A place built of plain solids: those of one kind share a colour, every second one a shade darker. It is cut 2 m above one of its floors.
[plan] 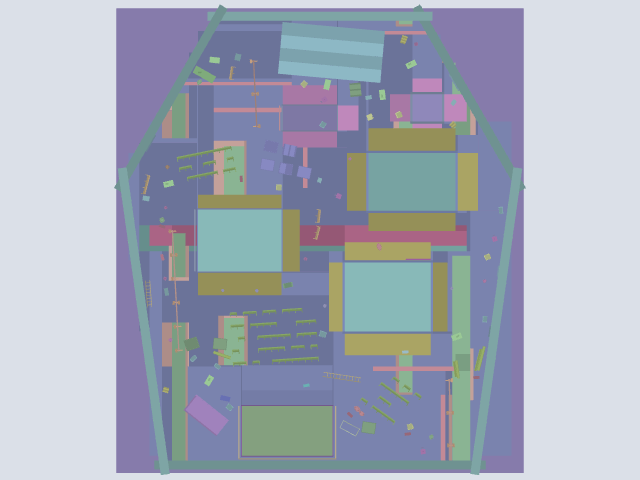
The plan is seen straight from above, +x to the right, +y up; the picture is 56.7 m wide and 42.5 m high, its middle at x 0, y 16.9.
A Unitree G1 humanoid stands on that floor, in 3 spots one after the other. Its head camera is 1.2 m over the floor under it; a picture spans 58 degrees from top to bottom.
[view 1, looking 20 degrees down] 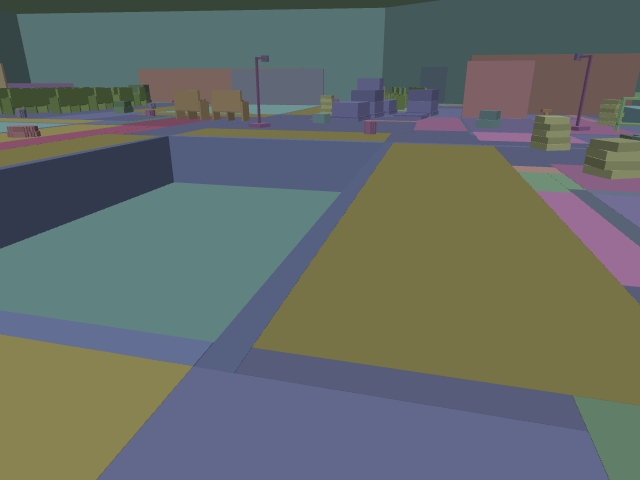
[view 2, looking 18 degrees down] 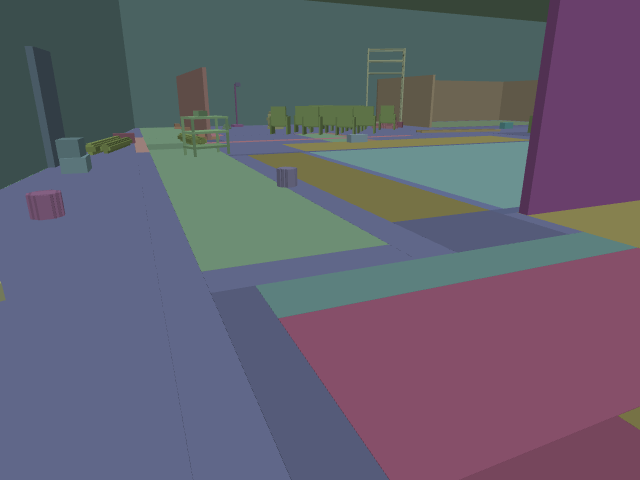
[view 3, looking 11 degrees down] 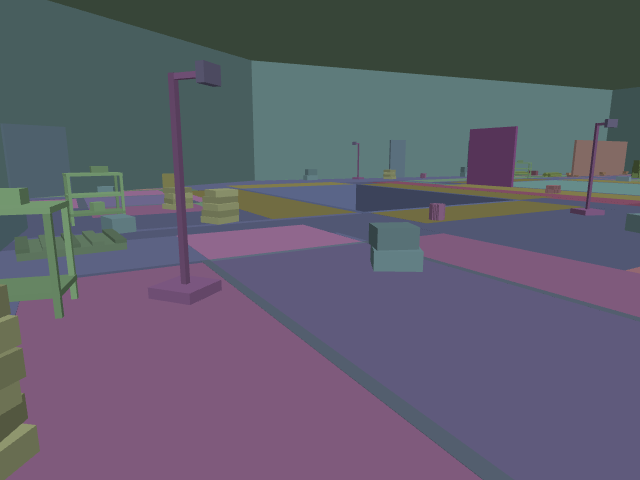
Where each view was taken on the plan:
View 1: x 13.65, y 25.55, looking -166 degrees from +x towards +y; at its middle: floor_band_bay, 3.51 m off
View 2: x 13.65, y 18.55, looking -113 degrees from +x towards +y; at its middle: floor_aisle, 3.88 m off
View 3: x -3.35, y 30.15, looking -30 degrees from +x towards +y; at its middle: floor_apron_patch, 6.30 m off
